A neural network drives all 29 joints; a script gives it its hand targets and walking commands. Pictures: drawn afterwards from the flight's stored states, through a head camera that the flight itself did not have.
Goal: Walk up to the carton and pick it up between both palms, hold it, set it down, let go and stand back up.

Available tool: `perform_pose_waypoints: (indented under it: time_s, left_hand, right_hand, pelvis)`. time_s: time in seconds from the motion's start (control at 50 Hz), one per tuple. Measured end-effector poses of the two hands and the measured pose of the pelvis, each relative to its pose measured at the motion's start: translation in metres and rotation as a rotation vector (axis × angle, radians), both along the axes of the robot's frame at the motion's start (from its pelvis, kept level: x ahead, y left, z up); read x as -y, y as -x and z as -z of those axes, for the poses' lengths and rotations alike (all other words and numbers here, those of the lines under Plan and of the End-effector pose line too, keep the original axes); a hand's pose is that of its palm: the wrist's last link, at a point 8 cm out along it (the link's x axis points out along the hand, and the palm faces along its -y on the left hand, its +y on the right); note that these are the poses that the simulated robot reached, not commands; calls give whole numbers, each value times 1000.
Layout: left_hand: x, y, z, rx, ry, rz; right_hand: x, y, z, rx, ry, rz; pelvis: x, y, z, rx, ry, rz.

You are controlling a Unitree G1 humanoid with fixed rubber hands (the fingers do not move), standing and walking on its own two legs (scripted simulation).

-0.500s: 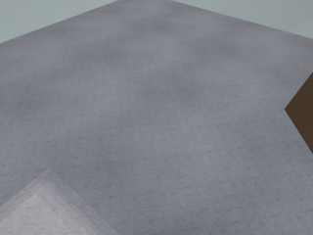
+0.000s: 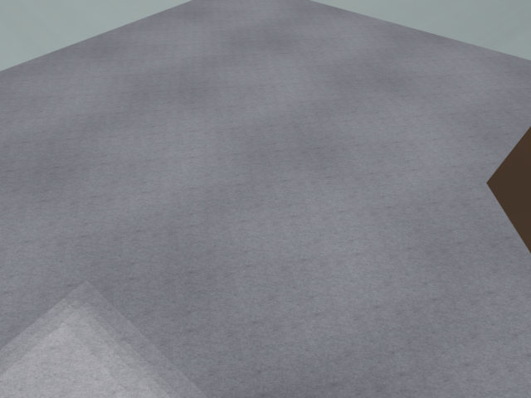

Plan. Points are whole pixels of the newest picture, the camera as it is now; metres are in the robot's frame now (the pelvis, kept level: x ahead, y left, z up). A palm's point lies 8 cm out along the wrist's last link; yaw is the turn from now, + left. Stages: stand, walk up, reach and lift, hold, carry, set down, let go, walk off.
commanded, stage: stand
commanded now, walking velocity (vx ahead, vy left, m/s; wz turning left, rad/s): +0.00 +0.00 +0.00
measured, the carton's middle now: out of the picture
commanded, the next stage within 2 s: none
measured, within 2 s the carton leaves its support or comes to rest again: neither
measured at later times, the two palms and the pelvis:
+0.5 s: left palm out of the picture -0.05 +0.19 -0.15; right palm out of the picture -0.03 -0.20 -0.15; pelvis +0.00 +0.00 +0.00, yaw +0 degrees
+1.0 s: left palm out of the picture -0.03 +0.20 -0.15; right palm out of the picture -0.04 -0.19 -0.15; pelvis +0.00 +0.00 +0.00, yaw +0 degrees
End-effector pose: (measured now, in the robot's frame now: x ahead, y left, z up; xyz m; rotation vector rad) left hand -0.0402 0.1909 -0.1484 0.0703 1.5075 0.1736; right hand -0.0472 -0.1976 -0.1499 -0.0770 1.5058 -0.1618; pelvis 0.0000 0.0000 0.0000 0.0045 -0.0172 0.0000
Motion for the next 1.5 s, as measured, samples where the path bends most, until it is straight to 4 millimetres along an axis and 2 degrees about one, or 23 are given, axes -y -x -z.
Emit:
perform_pose_waypoints:
  time_s: [0.2,0.36,0.54,0.82,0.94,1.1,1.34,1.5]
  left_hand:
    - [4,5,-1,-10,8,1]
    - [3,9,-1,-25,9,5]
    - [-1,4,1,-12,0,8]
    - [-3,-8,1,16,10,28]
    - [-6,-11,0,19,2,33]
    - [-10,-6,-1,14,-8,19]
    - [-4,-6,2,23,17,32]
    - [-4,4,1,6,23,23]
  right_hand:
    - [-8,-13,2,34,-30,-3]
    - [-2,-13,2,31,-15,2]
    - [2,-21,0,60,2,0]
    - [3,-12,-2,42,8,17]
    - [-4,-6,-1,26,-7,17]
    - [-3,-5,-1,25,-8,14]
    - [-5,-16,-2,61,0,10]
    - [-10,-15,-2,52,-3,9]
  pelvis:
    - [2,-1,0,-1,2,-2]
    - [2,-3,0,-3,5,-7]
    - [2,-3,0,0,6,-2]
    - [0,-3,0,0,4,-5]
    - [-1,-2,0,1,3,-2]
    - [-1,-1,-1,2,5,-6]
    - [-4,2,-1,3,4,0]
    - [-5,3,-1,4,4,-1]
